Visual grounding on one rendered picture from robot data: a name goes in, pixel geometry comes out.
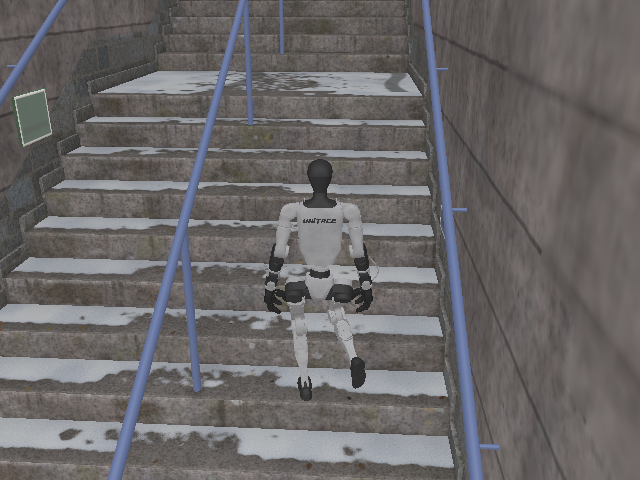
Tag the stairs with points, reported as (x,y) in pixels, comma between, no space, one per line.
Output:
(319,36)
(79,308)

